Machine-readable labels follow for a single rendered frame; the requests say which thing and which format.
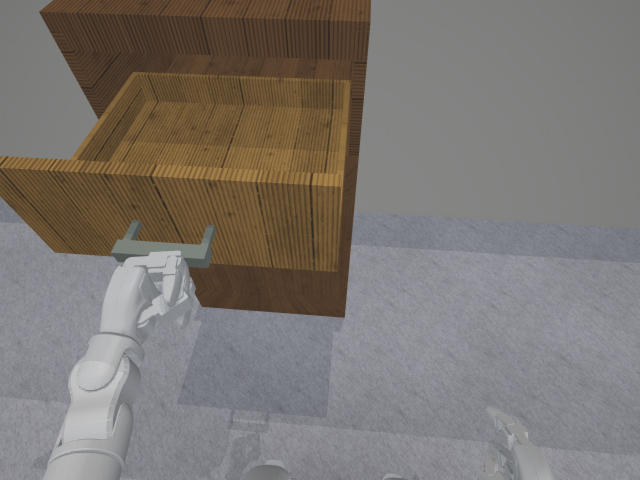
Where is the left robot shin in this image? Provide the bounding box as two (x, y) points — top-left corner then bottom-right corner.
(265, 460), (285, 469)

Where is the left robot hand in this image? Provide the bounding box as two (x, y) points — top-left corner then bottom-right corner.
(99, 251), (196, 346)

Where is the right robot hand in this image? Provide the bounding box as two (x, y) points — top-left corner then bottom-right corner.
(478, 406), (554, 480)

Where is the drawer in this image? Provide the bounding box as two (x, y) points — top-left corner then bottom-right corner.
(0, 72), (351, 272)

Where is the handle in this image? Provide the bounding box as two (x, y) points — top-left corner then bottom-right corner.
(111, 220), (216, 268)

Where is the left robot forearm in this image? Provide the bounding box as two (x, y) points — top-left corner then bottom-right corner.
(43, 332), (145, 480)

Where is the cabinet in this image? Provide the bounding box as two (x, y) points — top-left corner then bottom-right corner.
(39, 0), (371, 318)

